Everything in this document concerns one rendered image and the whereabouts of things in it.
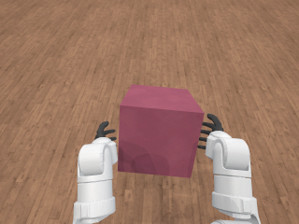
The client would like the right robot forearm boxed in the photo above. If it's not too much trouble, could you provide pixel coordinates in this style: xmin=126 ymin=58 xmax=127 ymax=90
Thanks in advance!
xmin=205 ymin=131 xmax=261 ymax=224

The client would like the robot right hand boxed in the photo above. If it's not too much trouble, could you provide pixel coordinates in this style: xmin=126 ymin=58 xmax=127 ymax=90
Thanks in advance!
xmin=197 ymin=113 xmax=224 ymax=149

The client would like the robot left hand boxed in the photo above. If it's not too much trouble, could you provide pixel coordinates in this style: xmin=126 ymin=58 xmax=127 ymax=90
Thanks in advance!
xmin=94 ymin=121 xmax=117 ymax=146

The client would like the carton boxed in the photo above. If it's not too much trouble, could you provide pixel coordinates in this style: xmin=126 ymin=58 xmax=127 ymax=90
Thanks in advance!
xmin=118 ymin=84 xmax=205 ymax=178

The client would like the left robot forearm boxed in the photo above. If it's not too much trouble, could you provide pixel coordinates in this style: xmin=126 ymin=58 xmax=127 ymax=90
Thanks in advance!
xmin=72 ymin=137 xmax=118 ymax=224

